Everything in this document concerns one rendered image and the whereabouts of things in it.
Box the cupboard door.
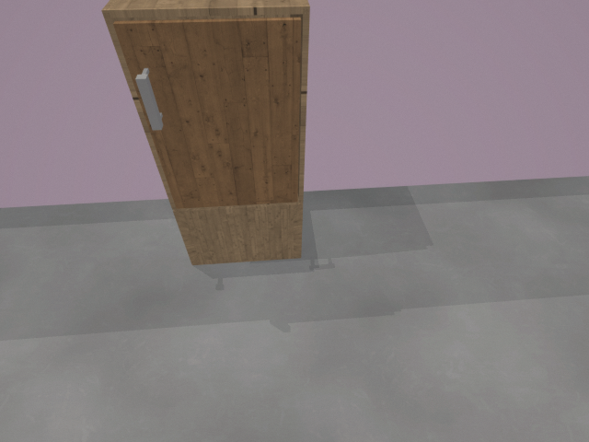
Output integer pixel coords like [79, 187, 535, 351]
[113, 17, 301, 209]

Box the handle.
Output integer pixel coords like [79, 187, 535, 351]
[135, 68, 163, 131]

